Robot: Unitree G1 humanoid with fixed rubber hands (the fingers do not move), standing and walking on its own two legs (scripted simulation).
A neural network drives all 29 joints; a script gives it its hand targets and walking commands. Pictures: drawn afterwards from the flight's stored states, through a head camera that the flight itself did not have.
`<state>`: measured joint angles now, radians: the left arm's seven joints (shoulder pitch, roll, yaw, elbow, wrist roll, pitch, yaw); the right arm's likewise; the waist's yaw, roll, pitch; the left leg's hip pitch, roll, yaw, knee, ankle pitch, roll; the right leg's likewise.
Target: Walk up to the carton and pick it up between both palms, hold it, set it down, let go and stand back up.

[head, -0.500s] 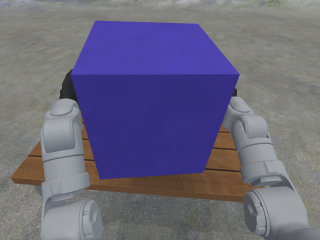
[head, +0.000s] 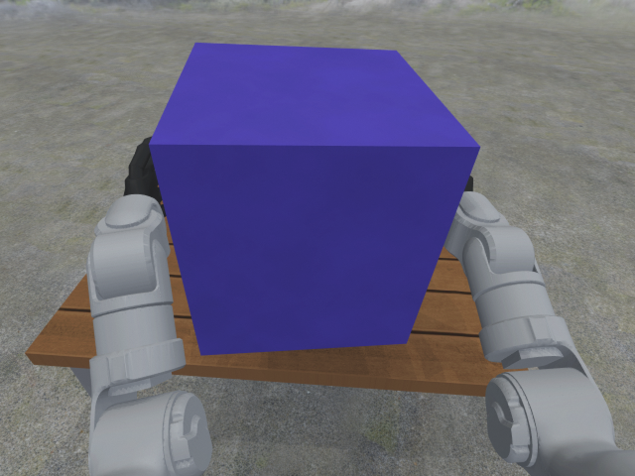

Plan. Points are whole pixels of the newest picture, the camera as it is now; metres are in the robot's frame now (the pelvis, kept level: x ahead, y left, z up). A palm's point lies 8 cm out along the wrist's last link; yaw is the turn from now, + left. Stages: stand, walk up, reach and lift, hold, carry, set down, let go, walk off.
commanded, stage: hold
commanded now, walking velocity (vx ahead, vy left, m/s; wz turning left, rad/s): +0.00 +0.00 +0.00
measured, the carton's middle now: (303, 196) +0.41 +0.00 +0.20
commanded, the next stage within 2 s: set down in 1.08 s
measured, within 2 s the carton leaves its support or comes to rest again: neither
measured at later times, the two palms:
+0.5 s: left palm (147, 203) +0.36 +0.18 +0.24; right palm (451, 197) +0.36 -0.18 +0.22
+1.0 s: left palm (143, 205) +0.36 +0.19 +0.23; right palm (450, 196) +0.36 -0.17 +0.22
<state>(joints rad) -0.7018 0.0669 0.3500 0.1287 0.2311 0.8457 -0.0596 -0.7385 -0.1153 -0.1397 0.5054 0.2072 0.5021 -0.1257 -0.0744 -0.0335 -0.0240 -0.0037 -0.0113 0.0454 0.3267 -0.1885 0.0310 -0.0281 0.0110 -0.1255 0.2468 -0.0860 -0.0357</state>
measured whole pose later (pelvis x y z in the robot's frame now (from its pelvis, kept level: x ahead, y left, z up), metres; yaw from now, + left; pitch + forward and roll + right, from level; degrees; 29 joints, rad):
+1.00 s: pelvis +0.00 +0.00 +0.00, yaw +0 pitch -8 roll -1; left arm -0.71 0.08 0.35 0.16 0.23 0.84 -0.06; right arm -0.76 -0.10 -0.16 0.54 0.20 0.50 -0.13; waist -0.07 -0.04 -0.03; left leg -0.01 -0.01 0.04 0.33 -0.19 0.03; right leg -0.03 0.01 -0.13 0.25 -0.09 -0.04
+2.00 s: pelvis +0.04 +0.01 +0.00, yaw +1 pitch -7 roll -2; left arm -0.59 0.04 0.27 0.15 0.22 0.53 -0.04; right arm -0.56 -0.10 -0.13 0.53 0.12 0.10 -0.11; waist -0.03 -0.06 0.07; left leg 0.02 -0.01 0.02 0.37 -0.27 0.04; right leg 0.00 0.01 -0.14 0.28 -0.17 -0.02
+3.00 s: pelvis +0.04 +0.00 +0.00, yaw +1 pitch +0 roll -1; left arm -0.75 0.08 0.33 0.78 0.18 0.17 -0.03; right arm -0.67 0.00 -0.45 0.88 -0.19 -0.09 -0.03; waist 0.02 -0.03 -0.01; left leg -0.10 -0.02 0.02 0.32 -0.21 0.03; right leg -0.12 0.01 -0.15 0.23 -0.12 -0.03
